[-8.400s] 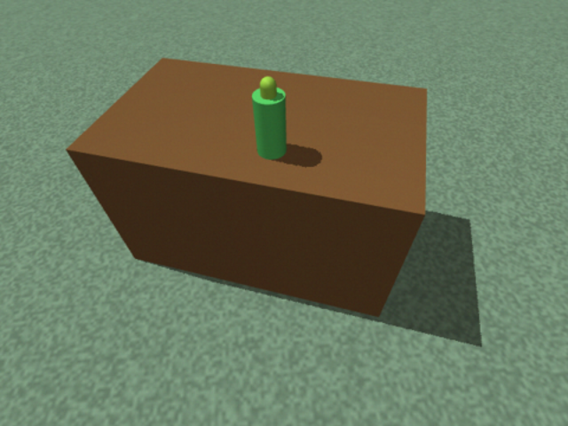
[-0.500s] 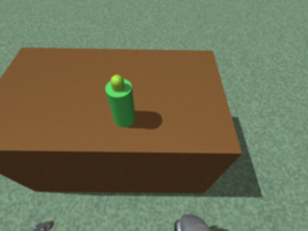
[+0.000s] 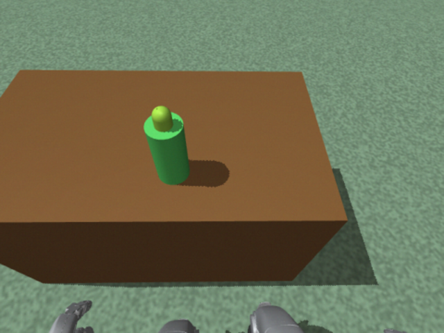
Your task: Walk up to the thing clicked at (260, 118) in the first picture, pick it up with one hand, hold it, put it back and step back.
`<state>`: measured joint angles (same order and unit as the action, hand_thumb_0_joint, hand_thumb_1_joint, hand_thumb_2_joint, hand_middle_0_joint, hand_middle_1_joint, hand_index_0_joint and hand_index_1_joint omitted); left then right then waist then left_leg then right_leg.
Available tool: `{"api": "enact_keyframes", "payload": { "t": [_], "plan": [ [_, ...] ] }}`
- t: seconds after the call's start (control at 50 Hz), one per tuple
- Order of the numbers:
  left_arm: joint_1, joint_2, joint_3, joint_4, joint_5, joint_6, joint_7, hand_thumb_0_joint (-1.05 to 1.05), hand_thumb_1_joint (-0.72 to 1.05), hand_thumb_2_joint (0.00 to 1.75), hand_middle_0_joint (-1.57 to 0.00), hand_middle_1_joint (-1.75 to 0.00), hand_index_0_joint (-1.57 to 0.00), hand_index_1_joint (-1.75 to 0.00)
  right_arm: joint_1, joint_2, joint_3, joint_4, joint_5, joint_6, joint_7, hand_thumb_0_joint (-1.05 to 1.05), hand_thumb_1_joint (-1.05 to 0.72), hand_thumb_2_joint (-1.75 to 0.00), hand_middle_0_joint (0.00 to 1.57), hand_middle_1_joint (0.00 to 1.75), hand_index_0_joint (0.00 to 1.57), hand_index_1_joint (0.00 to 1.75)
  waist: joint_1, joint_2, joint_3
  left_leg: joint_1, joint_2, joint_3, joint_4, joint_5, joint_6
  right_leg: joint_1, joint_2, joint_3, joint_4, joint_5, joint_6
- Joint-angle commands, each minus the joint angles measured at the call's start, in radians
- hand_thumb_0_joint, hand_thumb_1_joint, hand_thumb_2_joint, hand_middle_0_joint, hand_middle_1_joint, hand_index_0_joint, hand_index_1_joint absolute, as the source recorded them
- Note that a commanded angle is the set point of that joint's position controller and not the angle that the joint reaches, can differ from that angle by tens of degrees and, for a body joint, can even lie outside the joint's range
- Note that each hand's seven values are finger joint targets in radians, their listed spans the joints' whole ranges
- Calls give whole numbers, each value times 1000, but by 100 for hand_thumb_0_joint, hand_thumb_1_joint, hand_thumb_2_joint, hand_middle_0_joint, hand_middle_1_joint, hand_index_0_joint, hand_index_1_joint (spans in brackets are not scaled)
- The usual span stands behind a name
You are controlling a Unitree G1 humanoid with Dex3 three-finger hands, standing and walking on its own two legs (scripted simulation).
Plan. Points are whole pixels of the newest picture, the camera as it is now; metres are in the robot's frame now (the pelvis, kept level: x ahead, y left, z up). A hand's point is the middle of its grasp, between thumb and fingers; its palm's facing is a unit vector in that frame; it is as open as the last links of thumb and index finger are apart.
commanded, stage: walk up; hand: left
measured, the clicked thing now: (167, 144) +0.52 +0.15 -0.03
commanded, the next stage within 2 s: stand in 1.68 s
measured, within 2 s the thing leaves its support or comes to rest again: neither
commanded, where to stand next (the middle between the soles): +0.06 +0.01 m, yaw +0 degrees
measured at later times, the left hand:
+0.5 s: hand out of the picture +0.05 +0.27 -0.12, palm faces -0.02 -0.92 -0.39, open 7.4 cm
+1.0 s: hand out of the picture +0.09 +0.26 -0.12, palm faces -0.05 -0.94 -0.33, open 7.4 cm
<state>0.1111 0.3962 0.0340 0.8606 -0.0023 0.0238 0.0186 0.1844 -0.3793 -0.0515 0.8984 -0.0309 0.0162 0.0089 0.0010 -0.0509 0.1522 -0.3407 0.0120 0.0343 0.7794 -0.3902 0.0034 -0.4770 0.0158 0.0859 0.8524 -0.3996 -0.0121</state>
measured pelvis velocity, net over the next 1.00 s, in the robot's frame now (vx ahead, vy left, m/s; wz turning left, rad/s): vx -0.01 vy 0.01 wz -0.03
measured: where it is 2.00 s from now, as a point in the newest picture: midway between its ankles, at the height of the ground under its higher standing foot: outside the picture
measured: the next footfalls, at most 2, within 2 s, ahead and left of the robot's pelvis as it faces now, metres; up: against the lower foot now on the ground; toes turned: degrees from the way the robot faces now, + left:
right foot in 0.20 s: +0.00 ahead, -0.13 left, +0.00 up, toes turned -1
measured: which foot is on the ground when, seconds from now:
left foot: down 0.00-1.00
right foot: up 0.00-0.18, down 0.20-1.00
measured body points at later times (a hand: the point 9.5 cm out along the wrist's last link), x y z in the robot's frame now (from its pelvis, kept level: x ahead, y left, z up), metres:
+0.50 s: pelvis -0.02 +0.00 +0.02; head -0.03 -0.01 +0.47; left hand +0.06 +0.31 -0.09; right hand +0.06 -0.29 -0.11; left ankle +0.02 +0.14 -0.71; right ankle -0.04 -0.13 -0.71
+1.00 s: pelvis -0.01 +0.01 +0.04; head +0.00 +0.02 +0.49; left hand +0.09 +0.31 -0.10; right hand +0.06 -0.29 -0.09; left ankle +0.02 +0.14 -0.71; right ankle -0.04 -0.13 -0.71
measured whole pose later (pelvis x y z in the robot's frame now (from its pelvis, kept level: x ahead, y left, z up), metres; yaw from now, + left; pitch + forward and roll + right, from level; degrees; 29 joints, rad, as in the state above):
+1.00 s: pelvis -0.01 +0.01 +0.04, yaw -2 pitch -3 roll +0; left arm 0.08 0.35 0.00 1.13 0.00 -0.01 -0.01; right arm 0.11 -0.36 -0.02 1.11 -0.01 -0.01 0.02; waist 0.00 0.00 0.05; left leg -0.17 0.02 0.01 0.41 -0.19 -0.01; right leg -0.07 -0.02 0.04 0.36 -0.25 0.03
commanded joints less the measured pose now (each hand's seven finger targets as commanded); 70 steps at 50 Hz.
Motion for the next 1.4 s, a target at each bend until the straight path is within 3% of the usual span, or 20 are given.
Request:
{"api": "enact_keyframes", "payload": {
  "t": [0.0, 0.04, 0.06, 0.12, 0.16, 0.18, 0.2, 0.22, 0.24, 0.26, 0.28, 0.32, 0.34, 0.36, 0.38, 0.42, 0.46, 0.54, 0.8, 1.38],
  "plan": [
    [26, 219, 76, -36, 7, -26, 16, 0, 90, 90, -20, -30, -20, -30, -34, -285, -83, -89, -2, -31, -17, 0, -90, -90, 20, 30, 20, 30, -2, 223, -116, -49, 328, -368, -382, 248, 271, 45, 34, 19, 254, -189, -16],
    [42, 193, 76, -17, -1, -28, 4, 0, 90, 90, -20, -30, -20, -30, -53, -246, -66, -95, -7, -37, -23, 0, -90, -90, 20, 30, 20, 30, 11, 219, -109, -10, 231, -238, -334, 301, 205, 26, 50, 14, 236, -125, -22],
    [49, 189, 73, -10, -1, -30, -3, 0, 90, 90, -20, -30, -20, -30, -43, -250, -64, -86, -5, -39, -21, 0, -90, -90, 20, 30, 20, 30, 9, 240, -123, 19, 218, -232, -335, 224, 191, 50, 39, -5, 159, -109, -21],
    [58, 165, 60, 8, 3, -52, -9, 0, 90, 90, -20, -30, -20, -30, -29, -261, -59, -83, -12, -34, -13, 0, -90, -90, 20, 30, 20, 30, -10, 273, -188, 156, 213, -226, -294, 173, 193, 107, 11, -86, -133, -134, 1],
    [128, 149, 56, 55, 13, -69, 0, 0, 90, 90, -20, -30, -20, -30, -42, -253, -50, -85, -2, -21, -7, 0, -90, -90, 20, 30, 20, 30, 30, 232, -223, 151, 180, -147, -176, 292, 161, 265, 30, -123, -436, 40, -3],
    [140, 182, 65, 68, 24, -80, 9, 0, 90, 90, -20, -30, -20, -30, -20, -220, -37, -78, 11, -18, -7, 0, -90, -90, 20, 30, 20, 30, 30, 194, -243, 109, 166, -128, -102, 384, 123, 361, 1, -45, -482, 113, -23],
    [128, 226, 73, 65, 37, -89, 15, 0, 90, 90, -20, -30, -20, -30, -9, -177, -22, -80, 23, -19, -7, 0, -90, -90, 20, 30, 20, 30, 24, 84, -241, -25, 123, -112, -29, 323, 71, 449, -93, 141, -476, 210, -58],
    [88, 266, 78, 53, 43, -96, 17, 0, 90, 90, -20, -30, -20, -30, -19, -146, -7, -89, 28, -22, -3, 0, -90, -90, 20, 30, 20, 30, 13, -8, -204, -187, 39, -63, -20, 112, 14, 499, -245, 363, -468, 274, -135],
    [50, 320, 78, 43, 34, -93, 14, 0, 90, 90, -20, -30, -20, -30, -48, -196, -24, -75, 22, -19, -18, 0, -90, -90, 20, 30, 20, 30, 22, -40, -189, -85, 60, -91, 8, -151, 22, 316, -348, 423, -440, 287, -242],
    [13, 290, 68, 37, 27, -90, 9, 0, 90, 90, -20, -30, -20, -30, -33, -212, -34, -47, 20, -24, -18, 0, -90, -90, 20, 30, 20, 30, -10, -28, -138, 35, 67, -98, -12, -110, 24, 182, -326, 368, -423, 290, -243],
    [-16, 250, 56, 37, 21, -88, 3, 0, 90, 90, -20, -30, -20, -30, -15, -207, -34, -29, 23, -34, -14, 0, -90, -90, 20, 30, 20, 30, -39, -20, -118, 76, 62, -86, -114, -67, 32, 156, -265, 245, -403, 300, -188],
    [-40, 207, 44, 41, 11, -90, 1, 0, 90, 90, -20, -30, -20, -30, -3, -208, -32, -3, 32, -47, -4, 0, -90, -90, 20, 30, 20, 30, -44, -7, -147, 178, 85, -123, -258, 329, 54, 173, -140, 69, -352, 336, -65],
    [-26, 197, 43, 47, 9, -89, -1, 0, 90, 90, -20, -30, -20, -30, 2, -217, -35, 4, 29, -50, -4, 0, -90, -90, 20, 30, 20, 30, -33, -7, -160, 212, 113, -160, -280, 408, 77, 164, -99, 38, -325, 333, -41],
    [28, 191, 38, 63, 7, -87, -3, 0, 90, 90, -20, -30, -20, -30, -45, -227, -32, -8, 26, -52, -4, 0, -90, -90, 20, 30, 20, 30, 1, 4, -177, 216, 138, -188, -275, 355, 101, 159, -74, 27, -336, 277, -32],
    [60, 199, 39, 81, 11, -85, -6, 0, 90, 90, -20, -30, -20, -30, -72, -226, -27, -10, 26, -50, 0, 0, -90, -90, 20, 30, 20, 30, 18, -29, -160, 153, 132, -179, -258, 224, 103, 176, -78, 50, -406, 116, -39],
    [1, 217, 43, 94, 19, -87, -7, 0, 90, 90, -20, -30, -20, -30, -75, -189, -16, 12, 26, -40, 8, 0, -90, -90, 20, 30, 20, 30, -4, -82, -91, 94, 66, -107, -259, 121, 48, 191, -134, 126, -512, -13, -57],
    [-41, 216, 41, 89, 14, -81, -9, 0, 90, 90, -20, -30, -20, -30, -50, -198, -12, 43, 23, -40, 7, 0, -90, -90, 20, 30, 20, 30, -22, -39, -81, 150, 56, -101, -319, 85, 32, 138, -156, 134, -511, -48, -62],
    [-33, 176, 28, 121, 9, -72, -14, 0, 90, 90, -20, -30, -20, -30, -88, -215, -12, 70, 18, -50, 9, 0, -90, -90, 20, 30, 20, 30, 1, 50, -64, 99, 114, -193, -439, -15, 53, 194, -80, 38, -488, -29, -37],
    [-61, 176, 16, 185, 4, -72, -8, 0, 90, 90, -20, -30, -20, -30, -111, -185, -1, 133, 27, -59, -5, 0, -90, -90, 20, 30, 20, 30, 4, 79, -205, 213, 114, -116, -416, 421, 35, 381, -114, 5, -512, 352, -14],
    [-82, 162, 12, 223, 16, -64, -4, 0, 90, 90, -20, -30, -20, -30, -151, -171, -7, 153, 23, -40, -5, 0, -90, -90, 20, 30, 20, 30, -6, 47, -176, 253, 104, -103, -462, 373, 26, 383, -119, -17, -583, 337, 3]
  ]
}}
